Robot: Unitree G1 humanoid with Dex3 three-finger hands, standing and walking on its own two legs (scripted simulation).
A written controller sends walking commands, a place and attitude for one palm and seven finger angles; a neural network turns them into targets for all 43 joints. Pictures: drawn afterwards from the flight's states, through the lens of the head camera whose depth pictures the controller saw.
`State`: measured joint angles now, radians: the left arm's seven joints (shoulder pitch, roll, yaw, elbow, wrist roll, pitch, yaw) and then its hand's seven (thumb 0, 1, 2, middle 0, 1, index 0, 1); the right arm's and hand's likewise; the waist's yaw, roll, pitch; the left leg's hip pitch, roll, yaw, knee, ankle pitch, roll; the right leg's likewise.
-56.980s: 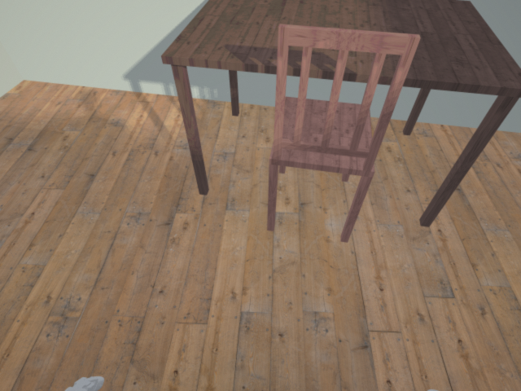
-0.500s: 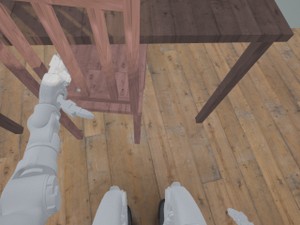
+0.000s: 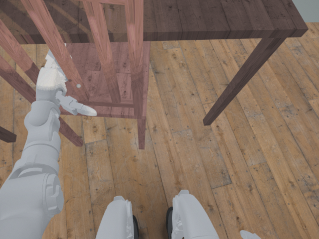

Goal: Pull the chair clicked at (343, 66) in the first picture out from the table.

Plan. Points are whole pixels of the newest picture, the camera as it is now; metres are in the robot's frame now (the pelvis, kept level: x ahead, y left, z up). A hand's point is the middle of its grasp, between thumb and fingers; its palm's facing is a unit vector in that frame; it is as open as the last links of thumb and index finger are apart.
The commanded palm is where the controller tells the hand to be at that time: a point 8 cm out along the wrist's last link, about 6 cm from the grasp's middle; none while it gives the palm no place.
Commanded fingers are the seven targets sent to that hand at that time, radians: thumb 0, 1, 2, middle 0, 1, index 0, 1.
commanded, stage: push the fingers through the gap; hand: left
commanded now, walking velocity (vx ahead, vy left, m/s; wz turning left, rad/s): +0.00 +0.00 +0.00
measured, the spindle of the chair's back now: (66, 62) +0.52 +0.20 +0.06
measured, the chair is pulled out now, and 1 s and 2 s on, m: -0.07 -0.07 -0.03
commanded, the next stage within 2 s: hook a spindle and tug to test in 0.08 s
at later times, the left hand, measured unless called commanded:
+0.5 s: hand (75, 87) +0.47 +0.18 +0.03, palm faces -0.10 -0.99 -0.03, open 15.8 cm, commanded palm +0.46 +0.22 +0.03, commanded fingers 0.00 -0.39 0.35 -0.36 -1.01 -0.36 -1.01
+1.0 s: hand (78, 85) +0.48 +0.17 +0.03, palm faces -0.07 -1.00 -0.03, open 6.7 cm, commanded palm +0.46 +0.21 +0.03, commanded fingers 0.00 0.90 0.90 -0.50 -1.45 -0.50 -1.45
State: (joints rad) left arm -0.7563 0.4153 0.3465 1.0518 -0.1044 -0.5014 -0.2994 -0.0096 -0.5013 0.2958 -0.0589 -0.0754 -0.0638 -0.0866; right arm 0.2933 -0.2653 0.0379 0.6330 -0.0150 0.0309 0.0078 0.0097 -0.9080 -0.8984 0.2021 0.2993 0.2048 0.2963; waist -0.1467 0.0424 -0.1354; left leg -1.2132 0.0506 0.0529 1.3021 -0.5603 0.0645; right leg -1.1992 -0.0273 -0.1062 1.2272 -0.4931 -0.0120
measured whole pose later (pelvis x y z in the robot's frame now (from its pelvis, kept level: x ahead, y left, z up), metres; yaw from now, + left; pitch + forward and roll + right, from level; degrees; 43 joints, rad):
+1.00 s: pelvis +0.02 +0.01 +0.01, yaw +0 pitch +27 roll -4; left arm -0.68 0.37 0.29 0.96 -0.13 -0.49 -0.25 0.00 0.48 0.72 -0.42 -1.35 -0.43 -1.42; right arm 0.29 -0.26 0.02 0.64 -0.01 0.06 0.02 0.01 -0.91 -0.90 0.20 0.30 0.20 0.30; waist -0.13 0.04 -0.14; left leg -1.17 0.04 0.05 1.27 -0.57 0.07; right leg -1.15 -0.03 -0.10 1.19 -0.50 0.00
